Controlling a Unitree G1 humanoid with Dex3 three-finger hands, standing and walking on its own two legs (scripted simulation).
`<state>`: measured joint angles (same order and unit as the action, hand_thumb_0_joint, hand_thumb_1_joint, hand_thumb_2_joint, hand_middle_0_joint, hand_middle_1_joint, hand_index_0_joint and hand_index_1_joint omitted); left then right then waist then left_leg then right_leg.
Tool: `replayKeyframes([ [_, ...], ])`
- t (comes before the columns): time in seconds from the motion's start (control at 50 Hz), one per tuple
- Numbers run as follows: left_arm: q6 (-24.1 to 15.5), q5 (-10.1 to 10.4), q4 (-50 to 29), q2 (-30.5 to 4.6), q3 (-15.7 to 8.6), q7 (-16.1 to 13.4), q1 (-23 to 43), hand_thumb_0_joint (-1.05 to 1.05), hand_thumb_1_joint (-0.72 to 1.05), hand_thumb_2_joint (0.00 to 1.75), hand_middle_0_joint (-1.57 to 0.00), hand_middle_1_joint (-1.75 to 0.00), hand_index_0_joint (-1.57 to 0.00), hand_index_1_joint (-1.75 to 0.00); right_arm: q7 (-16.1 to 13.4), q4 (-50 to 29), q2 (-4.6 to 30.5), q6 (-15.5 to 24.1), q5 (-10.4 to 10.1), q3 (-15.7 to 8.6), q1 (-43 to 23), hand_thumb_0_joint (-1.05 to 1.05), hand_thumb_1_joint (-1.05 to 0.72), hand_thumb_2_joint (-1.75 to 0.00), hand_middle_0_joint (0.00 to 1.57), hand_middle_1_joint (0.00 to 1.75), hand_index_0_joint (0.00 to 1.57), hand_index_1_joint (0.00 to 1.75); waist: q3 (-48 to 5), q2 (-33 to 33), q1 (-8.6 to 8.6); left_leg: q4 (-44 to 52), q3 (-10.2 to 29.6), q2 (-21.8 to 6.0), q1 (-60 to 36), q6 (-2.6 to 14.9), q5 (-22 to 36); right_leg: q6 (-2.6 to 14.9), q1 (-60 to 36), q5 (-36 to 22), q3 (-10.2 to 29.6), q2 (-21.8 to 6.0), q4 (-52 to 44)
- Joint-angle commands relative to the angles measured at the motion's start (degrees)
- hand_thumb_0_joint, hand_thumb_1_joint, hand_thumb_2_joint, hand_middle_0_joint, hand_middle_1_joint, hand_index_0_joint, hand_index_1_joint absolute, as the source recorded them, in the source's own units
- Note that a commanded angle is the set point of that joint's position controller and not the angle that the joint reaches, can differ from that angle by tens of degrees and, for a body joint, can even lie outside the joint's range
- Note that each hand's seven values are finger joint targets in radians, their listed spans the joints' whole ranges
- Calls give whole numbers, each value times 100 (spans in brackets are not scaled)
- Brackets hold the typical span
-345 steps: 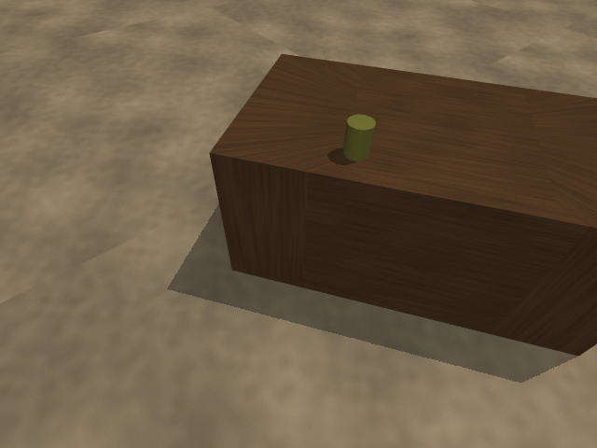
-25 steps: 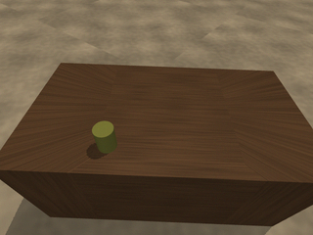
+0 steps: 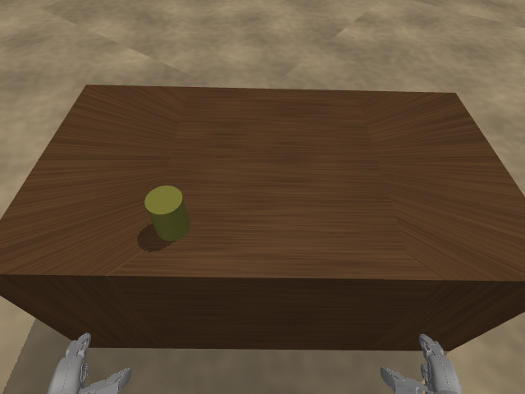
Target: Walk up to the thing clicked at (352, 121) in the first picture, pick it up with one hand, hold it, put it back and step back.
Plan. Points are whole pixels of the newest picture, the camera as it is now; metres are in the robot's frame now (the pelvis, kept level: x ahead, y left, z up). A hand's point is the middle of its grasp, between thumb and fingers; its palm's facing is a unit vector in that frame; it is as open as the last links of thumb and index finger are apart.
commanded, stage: rise first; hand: left
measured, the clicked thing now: (168, 214) +0.51 +0.21 -0.12
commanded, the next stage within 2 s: go down in 1.16 s
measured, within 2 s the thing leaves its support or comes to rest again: neither
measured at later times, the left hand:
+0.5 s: hand (99, 361) +0.20 +0.25 -0.07, palm faces +0.22 -0.92 -0.33, open 17.3 cm
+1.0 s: hand (90, 359) +0.20 +0.25 -0.04, palm faces +0.25 -0.91 -0.33, open 17.6 cm
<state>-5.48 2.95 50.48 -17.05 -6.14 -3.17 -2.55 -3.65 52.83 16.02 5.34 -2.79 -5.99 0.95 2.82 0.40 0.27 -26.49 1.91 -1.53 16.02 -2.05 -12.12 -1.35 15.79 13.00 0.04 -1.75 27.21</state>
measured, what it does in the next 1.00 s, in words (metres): stands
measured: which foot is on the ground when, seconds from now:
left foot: down 0.00-1.00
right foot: down 0.00-1.00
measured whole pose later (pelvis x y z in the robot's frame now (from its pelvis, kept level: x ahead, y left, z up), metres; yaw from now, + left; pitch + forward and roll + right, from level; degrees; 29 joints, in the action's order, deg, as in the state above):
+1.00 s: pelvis +0.02 +0.00 +0.00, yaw -1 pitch -2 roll +0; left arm -4.8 1.8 20.0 -15.2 -9.4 -3.9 -18.7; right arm -3.6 33.7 13.0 5.3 -1.0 -4.1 15.3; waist 1.9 1.2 1.6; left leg -24.5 1.0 -1.8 8.9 -1.9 -13.5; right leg -1.5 8.7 13.7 0.6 -1.6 24.6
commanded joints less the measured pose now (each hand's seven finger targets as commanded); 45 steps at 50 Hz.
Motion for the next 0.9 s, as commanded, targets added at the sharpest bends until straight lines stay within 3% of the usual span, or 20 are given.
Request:
replayKeyframes([
  [0.0,-96,-95,-847,-1181,-641,-85,-709,0,-3,16,-6,-7,-7,-6,-41,-1024,965,79,28,-401,474,0,8,-16,5,5,5,5,-1510,-46,94,290,-433,241,-608,187,1139,115,-622,-1232,-248,137,-404],
  [0.04,-49,-51,-832,-985,-582,-66,-734,0,-16,12,-6,-6,-7,-6,-4,-954,773,-11,9,-302,651,0,18,-13,5,5,5,5,-1088,-102,116,322,-466,241,-383,168,1005,119,-403,-1068,-278,152,-434],
  [0.06,-66,-26,-1197,-906,-491,-54,-366,0,-23,12,-7,-7,-7,-6,13,-1154,671,-10,-14,-211,432,0,21,-13,5,5,5,5,-1016,-36,92,330,-477,238,-335,162,860,113,-325,-923,-270,141,-449],
  [0.08,-76,-37,-1403,-1035,-603,-72,-258,0,-27,11,-6,-6,-6,-6,7,-1354,757,-6,-16,-274,255,0,25,-11,5,5,5,5,-1005,44,141,378,-472,224,-300,155,747,131,-298,-794,-268,129,-455],
  [0.14,-124,-52,-1704,-941,-518,-106,-204,0,-38,10,-6,-6,-5,-7,-3,-1693,777,66,6,-246,23,0,34,-9,5,5,5,5,-803,14,129,474,-449,174,-196,163,401,150,-296,-438,-256,150,-498],
  [0.22,-225,-90,-2471,-957,-503,-199,8,0,-55,6,-6,-6,-6,-7,-68,-1977,799,188,72,-301,123,0,42,-7,5,5,5,5,-1157,149,63,391,-404,125,-490,150,755,154,-553,-809,-224,170,-414],
  [0.26,-233,-125,-2554,-1112,-652,-253,-253,0,-58,5,-7,-6,-6,-7,-106,-2118,934,230,94,-398,204,0,44,-6,5,5,5,5,-1230,74,76,325,-390,133,-574,156,988,152,-634,-1032,-228,167,-377],
  [0.28,-234,-124,-2565,-1006,-582,-244,-370,0,-59,5,-7,-6,-6,-7,-101,-2084,822,231,99,-330,330,0,45,-6,5,5,5,5,-1169,73,59,321,-404,130,-586,153,973,146,-632,-1009,-234,174,-394],
  [0.42,-208,-130,-2932,-800,-542,-221,-939,0,-59,4,-6,-7,-6,-7,-79,-2167,521,213,124,-158,946,0,48,-5,5,5,5,5,-971,88,59,379,-460,140,-642,153,1074,139,-701,-1138,-284,164,-465],
  [0.44,-241,-123,-3245,-980,-664,-224,-866,0,-58,4,-6,-6,-6,-6,-72,-2284,540,218,122,-134,890,0,49,-5,5,5,5,5,-989,78,109,366,-460,146,-658,156,1147,127,-742,-1189,-301,155,-473],
  [0.46,-187,-121,-2869,-762,-556,-201,-1124,0,-57,4,-5,-6,-5,-6,-71,-2374,558,225,121,-161,902,0,50,-5,5,5,5,5,-867,-42,40,373,-480,148,-638,167,1107,119,-720,-1180,-284,153,-493],
  [0.5,-201,-103,-3186,-877,-644,-193,-972,0,-57,4,-5,-6,-5,-6,-71,-2588,669,226,109,-208,865,0,51,-5,5,5,5,5,-822,59,40,434,-471,121,-692,144,1114,140,-717,-1167,-298,182,-482],
  [0.54,-231,-101,-3463,-886,-656,-179,-865,0,-57,4,-5,-5,-4,-5,-51,-2746,501,224,108,-47,906,0,52,-4,5,5,5,5,-797,121,83,449,-470,124,-711,140,1143,145,-757,-1195,-307,167,-503],
  [0.62,-196,-84,-3486,-865,-689,-166,-978,0,-57,5,-5,-6,-4,-6,-58,-2685,639,250,123,-236,984,0,52,-4,5,5,5,5,-625,149,60,466,-463,126,-699,150,1058,144,-736,-1116,-306,157,-539],
  [0.72,-189,-78,-3715,-734,-642,-127,-1106,0,-58,5,-5,-6,-5,-6,-2,-2739,410,275,137,-47,1033,0,51,-5,5,5,5,5,-651,211,87,508,-448,99,-742,134,1072,155,-789,-1096,-336,191,-543],
  [0.76,-203,-81,-3869,-893,-785,-149,-1082,0,-58,5,-5,-6,-5,-6,-23,-2914,592,300,134,-173,923,0,51,-5,5,5,5,5,-768,172,88,514,-427,95,-817,144,1052,161,-879,-1072,-333,197,-549],
  [0.8,-216,-80,-3901,-797,-697,-117,-1088,0,-58,5,-5,-6,-5,-6,2,-2782,381,290,143,26,991,0,51,-5,5,5,5,5,-616,119,126,518,-455,127,-739,159,926,142,-809,-955,-318,183,-602],
  [0.82,-227,-81,-3932,-772,-667,-116,-1140,0,-59,6,-6,-6,-5,-7,-3,-2634,325,290,146,-1,985,0,50,-5,5,5,5,5,-574,245,128,523,-474,141,-741,164,866,149,-787,-900,-311,161,-612],
  [0.86,-230,-84,-3910,-865,-802,-131,-1180,0,-60,6,-6,-6,-5,-7,-37,-2914,595,325,168,-162,880,0,49,-6,5,5,5,5,-638,-51,108,539,-448,118,-762,174,789,129,-829,-819,-326,186,-642],
  [0.88,-243,-87,-3996,-893,-819,-129,-1186,0,-60,6,-6,-7,-5,-7,-29,-2782,507,314,171,-107,956,0,50,-5,5,5,5,5,-637,63,129,533,-455,127,-754,182,796,136,-853,-837,-316,171,-643],
])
